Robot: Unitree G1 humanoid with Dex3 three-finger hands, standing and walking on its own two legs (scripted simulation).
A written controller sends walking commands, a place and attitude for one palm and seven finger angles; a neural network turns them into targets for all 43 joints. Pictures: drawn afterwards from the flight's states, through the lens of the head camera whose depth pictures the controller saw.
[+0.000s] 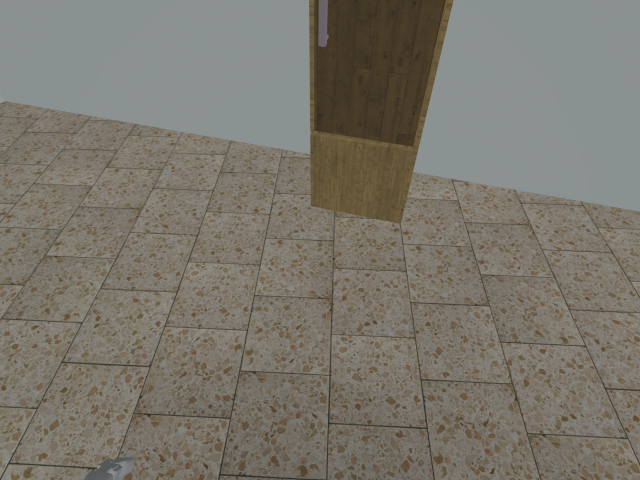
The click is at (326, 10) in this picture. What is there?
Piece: cupboard door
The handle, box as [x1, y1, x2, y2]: [318, 0, 328, 46]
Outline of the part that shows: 319,0 318,45 324,46 326,44 326,40 328,37 328,35 326,34 327,0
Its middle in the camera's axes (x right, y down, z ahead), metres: +0.01 -0.67 +1.17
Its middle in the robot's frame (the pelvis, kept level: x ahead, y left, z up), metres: +1.33 +0.05 +0.07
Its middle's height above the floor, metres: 0.84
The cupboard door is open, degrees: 0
